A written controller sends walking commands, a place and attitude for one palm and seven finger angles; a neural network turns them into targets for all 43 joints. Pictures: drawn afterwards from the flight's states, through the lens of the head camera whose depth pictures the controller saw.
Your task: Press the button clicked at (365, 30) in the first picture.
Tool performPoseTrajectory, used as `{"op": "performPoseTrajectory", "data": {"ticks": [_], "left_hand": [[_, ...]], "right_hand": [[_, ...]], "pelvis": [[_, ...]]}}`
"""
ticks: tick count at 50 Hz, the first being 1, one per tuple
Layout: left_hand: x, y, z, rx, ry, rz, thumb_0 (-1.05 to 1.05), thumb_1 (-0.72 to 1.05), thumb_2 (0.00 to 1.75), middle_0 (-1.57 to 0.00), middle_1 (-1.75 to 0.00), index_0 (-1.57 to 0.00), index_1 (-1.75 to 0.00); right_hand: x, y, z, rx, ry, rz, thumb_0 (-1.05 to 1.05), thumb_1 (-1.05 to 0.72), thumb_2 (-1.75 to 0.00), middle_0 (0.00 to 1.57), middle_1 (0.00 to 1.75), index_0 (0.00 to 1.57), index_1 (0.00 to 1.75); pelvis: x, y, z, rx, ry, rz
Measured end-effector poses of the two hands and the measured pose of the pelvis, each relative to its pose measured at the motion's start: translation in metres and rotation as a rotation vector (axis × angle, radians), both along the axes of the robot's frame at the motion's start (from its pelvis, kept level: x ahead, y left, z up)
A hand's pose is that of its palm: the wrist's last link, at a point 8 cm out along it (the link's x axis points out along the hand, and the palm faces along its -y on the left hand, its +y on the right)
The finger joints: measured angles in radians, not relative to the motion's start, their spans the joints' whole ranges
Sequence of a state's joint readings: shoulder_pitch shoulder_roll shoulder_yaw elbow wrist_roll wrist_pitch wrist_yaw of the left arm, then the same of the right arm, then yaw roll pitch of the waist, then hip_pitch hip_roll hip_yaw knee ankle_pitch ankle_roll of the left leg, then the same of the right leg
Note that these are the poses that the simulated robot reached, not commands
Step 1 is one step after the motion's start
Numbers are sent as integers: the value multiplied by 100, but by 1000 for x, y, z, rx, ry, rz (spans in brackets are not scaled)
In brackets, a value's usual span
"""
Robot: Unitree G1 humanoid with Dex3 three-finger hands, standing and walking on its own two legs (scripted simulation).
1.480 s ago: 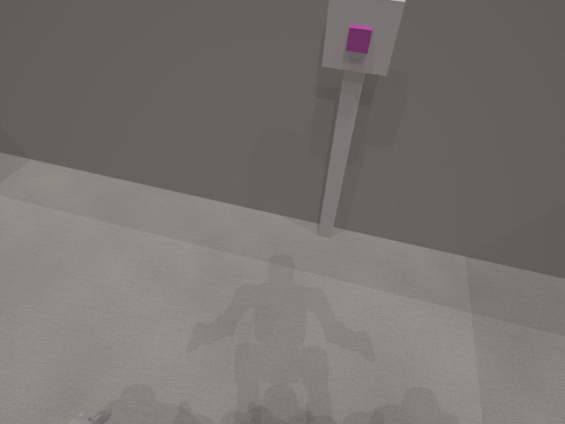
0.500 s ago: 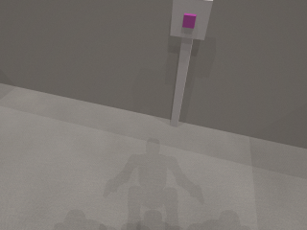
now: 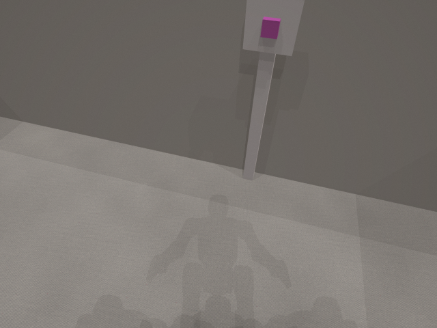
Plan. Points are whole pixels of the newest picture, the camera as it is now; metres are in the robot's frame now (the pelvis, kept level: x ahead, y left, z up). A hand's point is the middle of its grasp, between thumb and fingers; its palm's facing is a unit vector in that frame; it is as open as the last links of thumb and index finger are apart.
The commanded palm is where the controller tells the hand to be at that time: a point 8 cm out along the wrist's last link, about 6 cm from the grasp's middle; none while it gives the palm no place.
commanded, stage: look at it before walking up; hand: left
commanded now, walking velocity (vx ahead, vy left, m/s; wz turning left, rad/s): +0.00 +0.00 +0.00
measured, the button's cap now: (270, 27) +1.02 -0.12 +0.12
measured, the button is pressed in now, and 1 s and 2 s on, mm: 0 0 0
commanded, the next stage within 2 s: walk to a spot facing it in 0.06 s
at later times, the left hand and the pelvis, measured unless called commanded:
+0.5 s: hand out of the picture +0.07 +0.20 -0.18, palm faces -0.13 -0.96 -0.26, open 7.4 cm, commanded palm none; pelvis -0.01 -0.01 -0.02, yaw -9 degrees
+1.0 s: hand out of the picture +0.15 +0.21 -0.20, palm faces -0.29 -0.94 -0.19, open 7.4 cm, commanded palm none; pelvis +0.11 +0.02 -0.02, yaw -24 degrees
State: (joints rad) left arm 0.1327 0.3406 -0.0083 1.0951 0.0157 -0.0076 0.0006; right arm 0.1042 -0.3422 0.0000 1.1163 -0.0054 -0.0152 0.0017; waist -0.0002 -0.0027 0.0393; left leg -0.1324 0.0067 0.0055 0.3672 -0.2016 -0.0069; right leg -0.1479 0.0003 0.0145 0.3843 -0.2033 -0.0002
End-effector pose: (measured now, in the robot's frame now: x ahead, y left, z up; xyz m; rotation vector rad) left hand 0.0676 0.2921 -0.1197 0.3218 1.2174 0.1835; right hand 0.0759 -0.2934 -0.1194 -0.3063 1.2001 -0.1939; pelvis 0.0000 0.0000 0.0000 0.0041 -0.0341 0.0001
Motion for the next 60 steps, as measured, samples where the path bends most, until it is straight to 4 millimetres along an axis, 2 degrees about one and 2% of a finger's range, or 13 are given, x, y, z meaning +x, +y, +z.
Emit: {"op": "performPoseTrajectory", "data": {"ticks": [15,19,23,27,30,35,40,42,45,48,50,55,60], "left_hand": [[4,-5,-4,0,18,-5,1,90,89,-21,-30,-21,-30],[1,-18,-14,-25,53,-36,1,90,89,-20,-30,-20,-30],[0,-36,-25,-61,71,-71,1,90,89,-20,-30,-20,-30],[-1,-55,-32,-86,70,-87,1,90,89,-20,-30,-20,-30],[-8,-67,-35,-92,54,-76,0,90,89,-20,-30,-20,-30],[-26,-77,-22,-111,153,-76,0,90,89,-21,-30,-21,-30],[-19,-71,-15,-121,240,-105,1,90,89,-21,-30,-21,-30],[-7,-65,-17,-120,253,-115,1,90,89,-21,-30,-21,-30],[21,-51,-24,-119,252,-130,1,90,89,-21,-30,-21,-30],[62,-36,-40,-119,240,-160,1,90,89,-21,-30,-21,-30],[96,-30,-46,-115,227,-203,1,90,89,-21,-30,-21,-30],[202,-41,-37,-121,126,-351,1,91,89,-20,-29,-20,-30],[297,-79,-22,-134,7,-490,1,91,89,-20,-29,-20,-30]], "right_hand": [[4,1,-2,0,-20,-26,0,-91,-90,20,30,21,30],[-8,11,-10,27,-37,-79,0,-91,-90,20,30,21,30],[-28,19,-23,65,-30,-131,0,-91,-90,20,30,21,30],[-49,17,-43,108,-6,-176,0,-90,-90,21,30,21,30],[-55,12,-51,120,32,-193,0,-91,-90,21,30,21,30],[-35,11,-29,121,-17,-222,1,-91,-90,20,30,20,30],[0,13,-8,106,-105,-262,1,-91,-90,20,30,20,30],[17,16,-3,96,-130,-270,1,-91,-90,20,30,20,30],[43,23,1,75,-163,-278,1,-91,-90,20,30,20,30],[66,31,1,36,-212,-295,0,-91,-90,20,30,20,30],[69,38,3,22,-222,-323,0,-91,-90,20,30,20,30],[44,61,8,25,-158,-452,0,-91,-90,20,30,21,30],[0,86,2,49,-34,-608,0,-91,-90,20,30,21,30]], "pelvis": [[2,-2,-2,1,9,-37],[-2,-2,-8,6,14,-83],[-7,-5,-16,18,16,-123],[-2,-14,-26,17,4,-175],[4,-20,-31,-1,11,-183],[21,-20,-12,1,31,-231],[45,-14,-3,10,52,-288],[57,-10,-2,6,57,-308],[78,0,-5,-3,61,-338],[102,11,-17,-20,63,-379],[113,16,-18,-14,49,-420],[139,20,-7,-26,40,-506],[163,21,-2,-31,41,-579]]}}
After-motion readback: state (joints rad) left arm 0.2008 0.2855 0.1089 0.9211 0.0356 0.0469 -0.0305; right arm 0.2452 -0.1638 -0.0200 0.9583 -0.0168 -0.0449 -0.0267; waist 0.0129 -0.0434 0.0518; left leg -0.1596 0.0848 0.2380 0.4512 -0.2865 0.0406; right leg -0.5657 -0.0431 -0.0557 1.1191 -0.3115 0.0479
